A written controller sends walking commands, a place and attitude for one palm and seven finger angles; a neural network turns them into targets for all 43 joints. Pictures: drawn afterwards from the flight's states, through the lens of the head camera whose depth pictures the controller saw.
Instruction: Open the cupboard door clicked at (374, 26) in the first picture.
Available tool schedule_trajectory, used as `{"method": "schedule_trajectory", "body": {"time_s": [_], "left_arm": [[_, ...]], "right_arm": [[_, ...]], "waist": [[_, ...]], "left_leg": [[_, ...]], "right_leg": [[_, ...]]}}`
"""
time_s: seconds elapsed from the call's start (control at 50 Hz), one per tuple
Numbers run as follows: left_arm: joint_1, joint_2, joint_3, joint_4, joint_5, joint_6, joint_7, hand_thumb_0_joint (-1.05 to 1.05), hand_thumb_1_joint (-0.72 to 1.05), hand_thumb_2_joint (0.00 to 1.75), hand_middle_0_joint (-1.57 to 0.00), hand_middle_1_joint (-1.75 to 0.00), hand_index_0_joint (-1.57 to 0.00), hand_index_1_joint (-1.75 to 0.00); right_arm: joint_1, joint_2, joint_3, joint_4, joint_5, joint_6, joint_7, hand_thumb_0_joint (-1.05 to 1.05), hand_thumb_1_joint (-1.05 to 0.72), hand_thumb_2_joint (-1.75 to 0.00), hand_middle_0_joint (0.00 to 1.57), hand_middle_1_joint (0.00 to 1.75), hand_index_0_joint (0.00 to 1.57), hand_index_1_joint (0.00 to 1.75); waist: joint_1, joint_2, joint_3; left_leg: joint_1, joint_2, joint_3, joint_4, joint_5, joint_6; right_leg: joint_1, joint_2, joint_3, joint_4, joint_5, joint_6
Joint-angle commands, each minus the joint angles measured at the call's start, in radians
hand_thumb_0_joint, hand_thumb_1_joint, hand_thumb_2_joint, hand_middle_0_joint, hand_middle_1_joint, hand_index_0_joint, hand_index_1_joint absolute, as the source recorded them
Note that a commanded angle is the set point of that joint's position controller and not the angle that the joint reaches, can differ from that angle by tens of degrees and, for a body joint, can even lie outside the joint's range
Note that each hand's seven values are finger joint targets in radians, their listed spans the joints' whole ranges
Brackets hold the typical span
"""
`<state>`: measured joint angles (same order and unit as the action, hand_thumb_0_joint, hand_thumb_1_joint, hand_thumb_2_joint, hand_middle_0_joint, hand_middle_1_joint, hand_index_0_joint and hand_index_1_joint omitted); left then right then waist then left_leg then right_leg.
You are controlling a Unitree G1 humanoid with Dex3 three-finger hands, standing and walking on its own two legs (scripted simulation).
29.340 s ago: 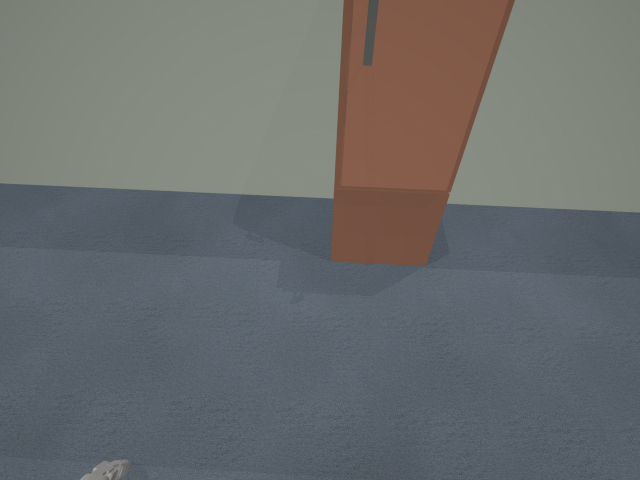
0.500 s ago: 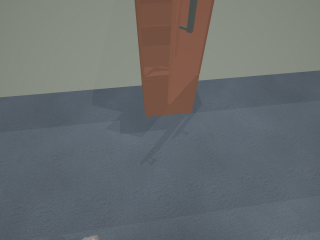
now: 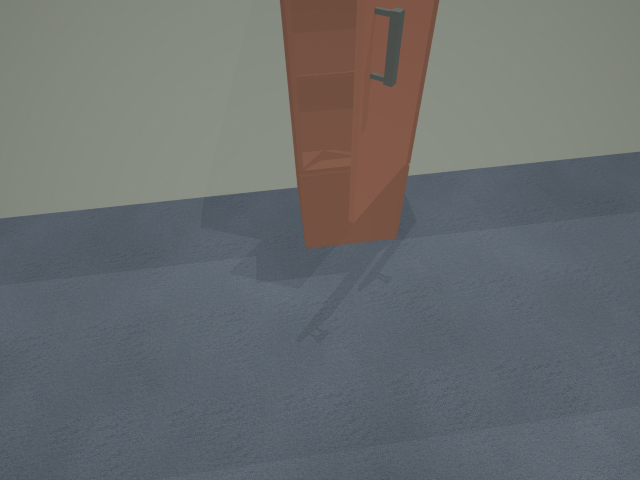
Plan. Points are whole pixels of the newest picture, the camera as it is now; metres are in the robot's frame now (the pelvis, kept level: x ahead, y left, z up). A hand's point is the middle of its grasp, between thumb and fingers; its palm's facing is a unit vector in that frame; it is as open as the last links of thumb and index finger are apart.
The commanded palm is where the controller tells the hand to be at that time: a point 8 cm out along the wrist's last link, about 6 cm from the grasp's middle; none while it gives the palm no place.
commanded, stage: let the arm hang, fingers relaxed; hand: left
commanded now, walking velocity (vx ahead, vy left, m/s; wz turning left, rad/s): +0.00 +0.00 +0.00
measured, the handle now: (385, 47) +0.88 -0.08 +0.14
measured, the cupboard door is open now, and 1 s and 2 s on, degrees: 48 48 48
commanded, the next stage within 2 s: look to check the result in 0.30 s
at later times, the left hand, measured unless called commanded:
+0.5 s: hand out of the picture +0.02 +0.18 -0.17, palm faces +0.02 -0.97 -0.24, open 7.4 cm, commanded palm none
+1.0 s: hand out of the picture +0.05 +0.19 -0.16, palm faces +0.02 -0.96 -0.28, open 7.4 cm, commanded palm none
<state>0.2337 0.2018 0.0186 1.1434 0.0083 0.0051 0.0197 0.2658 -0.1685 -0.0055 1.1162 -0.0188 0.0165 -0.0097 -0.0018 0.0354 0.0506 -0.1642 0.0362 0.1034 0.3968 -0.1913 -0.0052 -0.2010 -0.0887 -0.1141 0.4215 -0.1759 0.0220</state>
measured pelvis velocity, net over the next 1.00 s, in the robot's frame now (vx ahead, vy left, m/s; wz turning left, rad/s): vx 0.01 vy -0.02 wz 0.00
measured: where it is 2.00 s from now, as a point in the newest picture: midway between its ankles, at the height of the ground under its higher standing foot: outside the picture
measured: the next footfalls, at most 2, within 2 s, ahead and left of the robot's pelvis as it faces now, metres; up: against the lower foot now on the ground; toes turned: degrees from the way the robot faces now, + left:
left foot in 1.84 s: +0.09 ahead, +0.11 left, +0.00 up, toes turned -22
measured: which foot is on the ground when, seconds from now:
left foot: down 0.00-1.00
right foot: down 0.00-1.00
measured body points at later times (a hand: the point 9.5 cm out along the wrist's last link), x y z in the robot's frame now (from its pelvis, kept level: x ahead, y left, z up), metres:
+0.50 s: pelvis +0.00 -0.01 +0.00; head +0.01 -0.03 +0.45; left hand +0.01 +0.23 -0.15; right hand -0.02 -0.23 -0.17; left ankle +0.02 +0.12 -0.74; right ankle +0.03 -0.13 -0.74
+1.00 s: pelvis +0.01 -0.02 +0.00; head +0.02 -0.03 +0.45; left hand +0.05 +0.24 -0.14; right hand +0.03 -0.27 -0.16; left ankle +0.02 +0.12 -0.74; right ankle +0.03 -0.13 -0.74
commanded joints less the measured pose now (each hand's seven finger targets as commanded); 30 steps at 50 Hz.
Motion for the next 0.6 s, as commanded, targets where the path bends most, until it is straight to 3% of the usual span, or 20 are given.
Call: {"method": "schedule_trajectory", "body": {"time_s": [0.0, 0.1, 0.16, 0.24, 0.36, 0.58], "left_arm": [[0.027, 0.110, 0.018, -0.028, 0.004, -0.018, 0.007, 0.00, 0.90, 0.90, -0.20, -0.30, -0.20, -0.30], [0.033, 0.101, 0.020, -0.025, 0.003, -0.020, 0.009, 0.00, 0.90, 0.90, -0.20, -0.30, -0.20, -0.30], [0.034, 0.098, 0.022, -0.023, 0.004, -0.021, 0.011, 0.00, 0.90, 0.90, -0.20, -0.30, -0.20, -0.30], [0.038, 0.098, 0.026, -0.024, 0.004, -0.024, 0.011, 0.00, 0.90, 0.90, -0.20, -0.30, -0.20, -0.30], [0.031, 0.101, 0.029, -0.026, 0.005, -0.026, 0.011, 0.00, 0.90, 0.90, -0.20, -0.30, -0.20, -0.30], [0.008, 0.127, 0.036, -0.034, 0.005, -0.028, 0.009, 0.00, 0.90, 0.90, -0.20, -0.30, -0.20, -0.30]], "right_arm": [[0.049, -0.094, -0.020, -0.016, -0.001, -0.014, -0.006, 0.00, -0.90, -0.90, 0.20, 0.30, 0.20, 0.30], [0.054, -0.081, -0.020, -0.006, -0.001, -0.016, -0.008, 0.00, -0.90, -0.90, 0.20, 0.30, 0.20, 0.30], [0.062, -0.076, -0.021, -0.004, -0.001, -0.015, -0.009, 0.00, -0.90, -0.90, 0.20, 0.30, 0.20, 0.30], [0.065, -0.081, -0.025, -0.005, 0.001, -0.018, -0.012, 0.00, -0.90, -0.90, 0.20, 0.30, 0.20, 0.30], [0.068, -0.077, -0.027, -0.004, 0.000, -0.015, -0.012, 0.00, -0.90, -0.90, 0.20, 0.30, 0.20, 0.30], [0.046, -0.105, -0.033, -0.006, -0.002, -0.015, -0.012, 0.00, -0.90, -0.90, 0.20, 0.30, 0.20, 0.30]], "waist": [[-0.007, -0.047, 0.032], [-0.006, -0.005, 0.035], [-0.008, -0.021, 0.035], [-0.006, 0.003, 0.019], [-0.011, -0.035, 0.034], [-0.014, -0.033, 0.030]], "left_leg": [[-0.052, 0.080, -0.081, -0.112, -0.039, 0.011], [-0.058, 0.078, -0.077, -0.113, -0.039, 0.008], [-0.061, 0.077, -0.073, -0.111, -0.050, 0.007], [-0.052, 0.079, -0.072, -0.104, -0.032, 0.006], [-0.048, 0.075, -0.064, -0.094, -0.039, 0.007], [-0.034, 0.077, -0.068, -0.088, -0.036, 0.008]], "right_leg": [[-0.011, -0.048, 0.073, -0.099, -0.073, -0.032], [-0.005, -0.045, 0.080, -0.096, -0.060, -0.034], [-0.007, -0.045, 0.082, -0.102, -0.074, -0.036], [0.002, -0.043, 0.083, -0.098, -0.055, -0.039], [-0.017, -0.048, 0.089, -0.118, -0.083, -0.043], [-0.029, -0.050, 0.100, -0.133, -0.108, -0.050]]}}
